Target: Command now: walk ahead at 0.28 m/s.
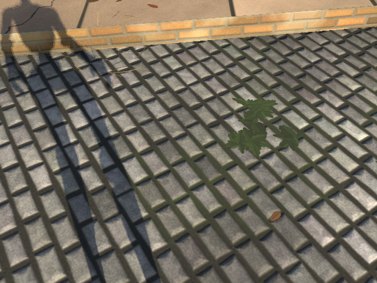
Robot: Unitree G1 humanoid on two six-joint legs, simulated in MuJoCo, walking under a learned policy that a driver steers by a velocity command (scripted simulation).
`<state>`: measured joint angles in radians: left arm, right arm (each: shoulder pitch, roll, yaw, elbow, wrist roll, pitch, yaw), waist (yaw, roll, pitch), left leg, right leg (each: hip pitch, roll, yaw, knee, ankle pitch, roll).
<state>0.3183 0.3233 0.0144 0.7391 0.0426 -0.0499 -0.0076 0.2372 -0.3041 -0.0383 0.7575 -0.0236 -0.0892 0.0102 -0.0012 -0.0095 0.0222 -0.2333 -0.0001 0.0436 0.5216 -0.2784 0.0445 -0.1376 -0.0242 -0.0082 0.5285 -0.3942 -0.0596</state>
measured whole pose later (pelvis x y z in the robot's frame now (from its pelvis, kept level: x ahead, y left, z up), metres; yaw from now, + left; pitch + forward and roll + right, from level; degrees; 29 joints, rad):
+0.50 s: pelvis +0.18 +0.00 -0.04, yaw +0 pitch +0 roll +2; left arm 0.32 0.27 0.01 0.78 0.11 -0.08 -0.06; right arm 0.45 -0.22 0.01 0.85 -0.08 -0.12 0.06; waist -0.01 -0.03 -0.01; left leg -0.34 -0.07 0.07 0.86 -0.52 0.09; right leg -0.62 0.02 0.12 1.45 -0.34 -0.10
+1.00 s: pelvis +0.47 -0.04 -0.17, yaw +6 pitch +1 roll -2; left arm 0.38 0.19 0.03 0.97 0.02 -0.09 0.00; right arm 0.25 -0.24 -0.05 0.83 0.02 -0.04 -0.04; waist -0.01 0.06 -0.04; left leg -0.80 0.07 -0.13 1.27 -0.14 -0.02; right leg -0.24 0.04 -0.13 0.50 -0.28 -0.05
